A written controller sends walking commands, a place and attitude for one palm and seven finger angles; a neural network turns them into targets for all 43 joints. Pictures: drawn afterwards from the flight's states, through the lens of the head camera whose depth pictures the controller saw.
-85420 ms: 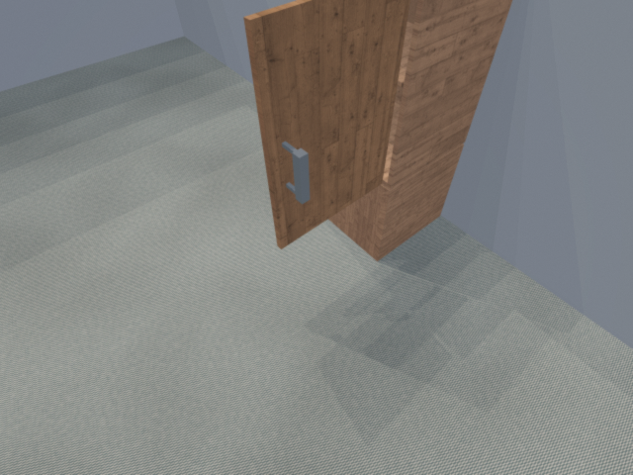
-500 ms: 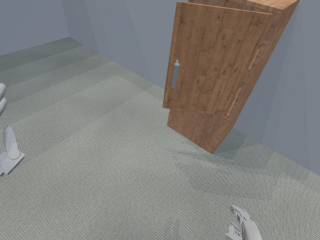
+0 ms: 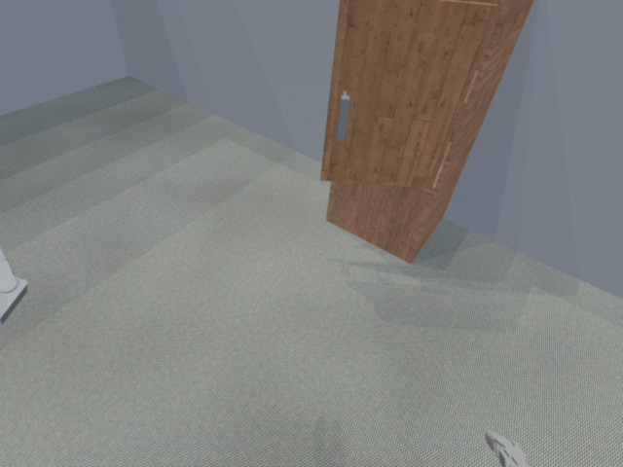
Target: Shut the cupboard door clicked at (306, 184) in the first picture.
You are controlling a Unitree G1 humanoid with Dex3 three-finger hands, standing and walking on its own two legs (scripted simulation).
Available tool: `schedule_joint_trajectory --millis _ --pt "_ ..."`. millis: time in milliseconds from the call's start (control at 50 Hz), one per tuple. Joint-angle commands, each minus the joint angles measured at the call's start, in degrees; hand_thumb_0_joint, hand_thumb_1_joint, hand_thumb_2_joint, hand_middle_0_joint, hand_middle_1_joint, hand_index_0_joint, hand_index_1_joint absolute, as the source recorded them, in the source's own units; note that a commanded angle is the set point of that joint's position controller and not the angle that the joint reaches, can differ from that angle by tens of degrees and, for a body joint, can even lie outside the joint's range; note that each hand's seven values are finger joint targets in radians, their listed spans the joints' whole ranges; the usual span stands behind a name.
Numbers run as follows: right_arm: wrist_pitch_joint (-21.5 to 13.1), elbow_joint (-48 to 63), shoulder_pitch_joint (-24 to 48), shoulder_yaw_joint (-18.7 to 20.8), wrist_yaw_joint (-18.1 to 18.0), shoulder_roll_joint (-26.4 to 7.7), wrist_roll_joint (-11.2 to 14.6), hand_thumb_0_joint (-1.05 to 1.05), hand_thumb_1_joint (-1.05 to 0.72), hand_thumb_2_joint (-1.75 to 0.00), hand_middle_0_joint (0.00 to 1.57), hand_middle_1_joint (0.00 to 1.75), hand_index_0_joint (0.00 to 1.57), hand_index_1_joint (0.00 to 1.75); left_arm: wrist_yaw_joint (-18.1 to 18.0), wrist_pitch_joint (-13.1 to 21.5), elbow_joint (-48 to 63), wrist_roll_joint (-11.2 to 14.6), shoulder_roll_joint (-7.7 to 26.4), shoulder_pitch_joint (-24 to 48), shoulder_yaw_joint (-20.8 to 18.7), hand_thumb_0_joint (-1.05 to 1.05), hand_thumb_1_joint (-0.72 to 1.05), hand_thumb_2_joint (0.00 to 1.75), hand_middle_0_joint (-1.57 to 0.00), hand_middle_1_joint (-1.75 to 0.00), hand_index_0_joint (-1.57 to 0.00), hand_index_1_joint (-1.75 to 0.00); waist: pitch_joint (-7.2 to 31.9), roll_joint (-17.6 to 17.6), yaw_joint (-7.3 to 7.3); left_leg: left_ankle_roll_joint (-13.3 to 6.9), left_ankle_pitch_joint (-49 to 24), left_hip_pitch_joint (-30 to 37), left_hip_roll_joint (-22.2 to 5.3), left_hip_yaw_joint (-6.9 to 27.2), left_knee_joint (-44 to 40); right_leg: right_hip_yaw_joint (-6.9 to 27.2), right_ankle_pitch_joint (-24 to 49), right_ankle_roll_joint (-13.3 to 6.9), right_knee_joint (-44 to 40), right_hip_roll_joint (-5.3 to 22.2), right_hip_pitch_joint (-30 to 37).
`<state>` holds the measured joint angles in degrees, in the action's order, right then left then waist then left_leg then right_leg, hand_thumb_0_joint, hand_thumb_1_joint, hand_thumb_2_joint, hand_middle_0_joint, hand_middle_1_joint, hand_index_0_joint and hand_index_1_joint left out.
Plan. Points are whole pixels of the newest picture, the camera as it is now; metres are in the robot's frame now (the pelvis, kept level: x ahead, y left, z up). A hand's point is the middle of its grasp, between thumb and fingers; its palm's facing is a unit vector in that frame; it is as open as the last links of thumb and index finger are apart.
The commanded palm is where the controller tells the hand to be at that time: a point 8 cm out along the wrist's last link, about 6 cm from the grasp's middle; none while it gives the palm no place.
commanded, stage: stop stepping back and stand still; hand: left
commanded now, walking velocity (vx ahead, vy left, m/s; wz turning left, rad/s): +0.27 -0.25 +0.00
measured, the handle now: (342, 115) +1.11 -0.08 -0.05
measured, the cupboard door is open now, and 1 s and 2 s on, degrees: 34 34 34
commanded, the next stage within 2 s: let the arm hang, fingers relaxed in 1.20 s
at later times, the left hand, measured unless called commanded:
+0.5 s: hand (74, 327) +0.21 +0.24 +0.16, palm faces +0.42 -0.79 -0.45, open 7.4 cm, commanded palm +0.15 +0.28 +0.20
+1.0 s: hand (89, 284) +0.26 +0.25 +0.16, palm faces +0.40 -0.76 -0.51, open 7.4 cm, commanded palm +0.21 +0.28 +0.20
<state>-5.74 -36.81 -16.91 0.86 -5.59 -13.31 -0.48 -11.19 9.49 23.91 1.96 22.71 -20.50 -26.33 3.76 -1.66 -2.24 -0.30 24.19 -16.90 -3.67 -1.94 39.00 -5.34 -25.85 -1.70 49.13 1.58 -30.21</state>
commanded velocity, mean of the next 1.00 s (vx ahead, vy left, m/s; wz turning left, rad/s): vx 0.05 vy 0.00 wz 0.00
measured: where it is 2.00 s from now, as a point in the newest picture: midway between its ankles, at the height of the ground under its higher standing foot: outside the picture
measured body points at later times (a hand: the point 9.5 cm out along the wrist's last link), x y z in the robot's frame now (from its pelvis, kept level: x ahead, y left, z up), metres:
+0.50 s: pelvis +0.00 -0.02 +0.01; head +0.02 -0.02 +0.46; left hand +0.18 +0.28 +0.19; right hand +0.15 -0.28 -0.09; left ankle +0.06 +0.10 -0.68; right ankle -0.08 -0.12 -0.72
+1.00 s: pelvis +0.07 -0.02 +0.02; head +0.09 -0.03 +0.46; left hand +0.23 +0.28 +0.19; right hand +0.20 -0.25 -0.10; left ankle +0.09 +0.09 -0.72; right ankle +0.01 -0.11 -0.72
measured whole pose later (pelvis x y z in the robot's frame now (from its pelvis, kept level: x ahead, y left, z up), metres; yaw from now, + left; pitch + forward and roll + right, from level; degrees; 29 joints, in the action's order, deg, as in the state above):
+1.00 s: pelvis +0.07 -0.02 +0.02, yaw -1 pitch +1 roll +0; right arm -3.5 -38.4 -13.9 -1.1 -3.9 -11.1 0.8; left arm -9.0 9.3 25.8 2.6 22.4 -34.6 -23.0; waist -1.3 1.2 1.2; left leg -0.7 14.6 -17.6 -1.2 -3.8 31.6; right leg -4.3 -21.0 -1.7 30.0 -0.4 -9.7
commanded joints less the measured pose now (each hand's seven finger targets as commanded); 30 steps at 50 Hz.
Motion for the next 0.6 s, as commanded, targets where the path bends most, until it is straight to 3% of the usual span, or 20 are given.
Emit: schedule_joint_trajectory --millis 0,40,80,140,180,220,240,260,280,300,320,340,400,420,460,500,520,540,560,580 --pt "-3.04 10.02 7.09 3.22 2.14 -6.18 0.51 0.0 -0.9 -0.9 0.2 0.3 0.2 0.3 2.25 5.6 17.77 -0.76 13.84 -2.15 -5.23 0.0 0.9 0.9 -0.2 -0.3 -0.2 -0.3 -4.23 8.16 0.83 -12.64 14.69 -1.69 -19.42 26.53 -28.41 4.91 6.62 2.68 23.64 0.21 -8.38" --pt "-2.48 10.3 10.16 2.96 3.01 -5.91 0.29 0.0 -0.9 -0.9 0.2 0.3 0.2 0.3 2.35 5.5 21.59 -0.87 13.15 -3.88 -5.86 0.0 0.9 0.9 -0.2 -0.3 -0.2 -0.3 -9.67 8.35 0.85 -11.15 18.81 -6.86 -18.19 23.2 -31.16 5.57 10.24 2.09 20.19 2.13 -8.89" --pt "-2.19 10.07 10.46 2.83 2.74 -5.62 0.2 0.0 -0.9 -0.9 0.2 0.3 0.2 0.3 1.92 6.67 24.13 -1.02 14.14 -3.72 -6.87 0.0 0.9 0.9 -0.2 -0.3 -0.2 -0.3 -9.17 13.47 1.44 -8.3 19.18 -8.18 -15.35 16.23 -30.79 2.47 10.54 1.91 13.26 1.06 -3.51" --pt "-1.19 9.25 8.74 2.3 1.65 -4.97 -0.35 0.0 -0.9 -0.9 0.2 0.3 0.2 0.3 1.12 5.49 18.89 -0.52 13.48 -7.76 -8.12 0.0 0.9 0.9 -0.2 -0.3 -0.2 -0.3 -5.43 16.89 1.97 -6.32 15.82 -10.25 -13.46 8.18 -29.58 -1.88 5.85 1.01 -1.14 -1.35 10.17" --pt "-0.78 9.2 8.16 1.98 1.06 -4.74 -0.45 0.0 -0.9 -0.9 0.2 0.3 0.2 0.3 0.79 4.43 15.45 0.07 12.34 -8.34 -7.45 0.0 0.9 0.9 -0.2 -0.3 -0.2 -0.3 -3.49 18.55 1.61 -5.23 14.37 -7.89 -11.84 5.77 -26.85 -5.17 1.69 0.9 -9.89 -3.61 14.97" --pt "-0.2 8.7 7.3 1.91 0.94 -4.74 -0.32 0.0 -0.9 -0.9 0.2 0.3 0.2 0.3 0.47 2.98 11.98 0.19 11.22 -8.48 -6.31 0.0 0.9 0.9 -0.2 -0.3 -0.2 -0.3 -1.48 15.45 1.77 -3.92 13.01 -7.52 -9.56 2.54 -19.82 -7.36 0.99 0.56 -19.85 -5.53 22.12" --pt "0.08 8.37 7.11 1.94 1.06 -4.65 -0.08 0.0 -0.9 -0.9 0.2 0.3 0.2 0.3 0.28 2.48 10.84 0.0 11.04 -8.66 -5.74 0.0 0.9 0.9 -0.2 -0.3 -0.2 -0.3 -0.5 10.79 1.95 -3.53 10.74 -10.24 -7.71 1.25 -12.66 -4.62 0.8 -0.31 -24.24 -4.02 26.76" --pt "0.4 7.94 6.43 1.83 1.32 -4.02 0.47 0.0 -0.9 -0.9 0.2 0.3 0.2 0.3 0.14 1.76 8.96 -0.27 10.47 -9.78 -5.08 0.0 0.9 0.9 -0.2 -0.3 -0.2 -0.3 1.3 3.68 1.81 -3.17 6.85 -14.58 -5.18 -1.12 -1.0 4.08 0.02 -3.37 -26.9 2.32 30.98" --pt "0.73 8.06 6.41 2.06 1.46 -3.41 0.93 0.0 -0.9 -0.9 0.2 0.3 0.2 0.3 -0.02 1.49 8.76 -0.31 11.53 -8.39 -4.81 0.0 0.9 0.9 -0.2 -0.3 -0.2 -0.3 1.61 -10.71 1.93 -1.45 2.94 -24.84 0.14 -2.84 14.5 24.19 1.48 -8.96 -32.36 13.61 36.28" --pt "0.29 8.38 8.18 2.53 1.12 -4.84 1.04 0.0 -0.9 -0.9 0.2 0.3 0.2 0.3 -0.13 2.33 9.77 -0.1 14.18 -5.81 -6.13 0.0 0.9 0.9 -0.2 -0.3 -0.2 -0.3 -1.15 -13.39 2.84 -0.04 6.48 -31.3 2.11 -0.8 27.19 31.94 19.08 -12.35 -33.41 20.92 37.03" --pt "-0.3 7.64 8.4 2.26 1.35 -4.83 0.2 0.0 -0.9 -0.9 0.2 0.3 0.2 0.3 -0.36 3.88 11.39 0.03 15.57 -3.88 -7.37 0.0 0.9 0.9 -0.2 -0.3 -0.2 -0.3 -2.14 -8.7 2.28 1.11 5.1 -33.52 1.35 0.18 32.05 27.95 35.33 -12.91 -31.12 21.94 37.11" --pt "-0.87 6.94 7.61 2.87 1.66 -4.61 1.18 0.0 -0.9 -0.9 0.2 0.3 0.2 0.3 0.01 3.97 10.5 -0.05 10.9 -4.31 -3.3 0.0 0.9 0.9 -0.2 -0.3 -0.2 -0.3 0.51 -9.75 1.63 1.14 2.57 -30.73 -0.27 3.3 30.53 24.93 37.1 -11.84 -28.11 20.22 36.66" --pt "-0.11 8.08 10.68 1.58 1.38 -3.92 1.03 0.0 -0.9 -0.9 0.2 0.3 0.2 0.3 -0.38 5.97 15.12 -0.3 11.45 -7.31 -4.63 0.0 0.9 0.9 -0.2 -0.3 -0.2 -0.3 -4.08 -5.99 2.37 0.23 -1.23 -20.47 -1.46 0.67 16.12 13.8 40.91 -9.24 -24.99 15.83 27.09" --pt "-0.15 8.17 11.07 1.22 1.18 -3.21 1.02 0.0 -0.9 -0.9 0.2 0.3 0.2 0.3 -0.45 6.61 16.79 -0.29 12.01 -6.25 -5.19 0.0 0.9 0.9 -0.2 -0.3 -0.2 -0.3 -3.67 -6.17 2.35 -0.11 -3.35 -14.83 -0.54 -1.64 8.89 9.62 40.45 -7.85 -24.69 13.86 25.32" --pt "-1.05 8.42 12.28 1.28 0.48 -3.03 0.71 0.0 -0.9 -0.9 0.2 0.3 0.2 0.3 -0.79 7.47 21.15 -0.14 14.19 -1.43 -6.43 0.0 0.9 0.9 -0.2 -0.3 -0.2 -0.3 -2.64 -6.32 2.22 -0.19 -9.51 -6.11 2.03 -5.75 1.36 5.79 37.46 -6.17 -24.88 11.82 23.01" --pt "-2.37 8.32 10.93 2.04 0.19 -3.59 0.55 0.0 -0.9 -0.9 0.2 0.3 0.2 0.3 -0.98 7.96 22.11 0.11 14.25 -1.95 -6.95 0.0 0.9 0.9 -0.2 -0.3 -0.2 -0.3 -1.5 -1.9 1.49 -0.31 -18.98 5.31 4.72 -7.06 -6.86 4.2 34.67 -3.66 -19.99 9.67 18.28" --pt "-2.64 8.68 9.84 2.89 -0.07 -4.65 0.62 0.0 -0.9 -0.9 0.2 0.3 0.2 0.3 -1.0 8.26 23.04 0.38 14.05 -3.46 -7.41 0.0 0.9 0.9 -0.2 -0.3 -0.2 -0.3 0.6 4.45 0.99 -1.17 -22.95 11.76 3.48 -4.08 -10.15 3.52 33.52 -1.77 -13.59 8.28 16.72" --pt "-2.75 9.57 9.42 3.63 0.04 -6.17 0.8 0.0 -0.9 -0.9 0.2 0.3 0.2 0.3 -1.09 8.52 24.54 0.59 14.08 -4.93 -8.22 0.0 0.9 0.9 -0.2 -0.3 -0.2 -0.3 3.68 14.58 1.46 -4.06 -32.58 17.58 -3.95 6.15 -12.13 1.17 23.42 0.99 -5.14 3.69 12.33" --pt "-2.98 9.71 8.42 3.95 0.45 -6.36 0.83 0.0 -0.9 -0.9 0.2 0.3 0.2 0.3 -0.9 8.64 23.35 0.29 14.22 -7.38 -8.41 0.0 0.9 0.9 -0.2 -0.3 -0.2 -0.3 5.18 22.59 1.89 -8.12 -41.41 19.35 -12.0 15.85 -14.63 1.36 -0.79 2.2 2.29 -0.4 8.03" --pt "-3.25 10.08 8.32 3.32 1.14 -5.22 0.61 0.0 -0.9 -0.9 0.2 0.3 0.2 0.3 -0.92 8.75 21.9 0.17 14.28 -7.08 -8.89 0.0 0.9 0.9 -0.2 -0.3 -0.2 -0.3 3.53 19.93 2.19 -9.76 -41.63 14.44 -13.6 19.39 -17.95 4.24 -7.64 2.06 6.23 -2.26 8.67"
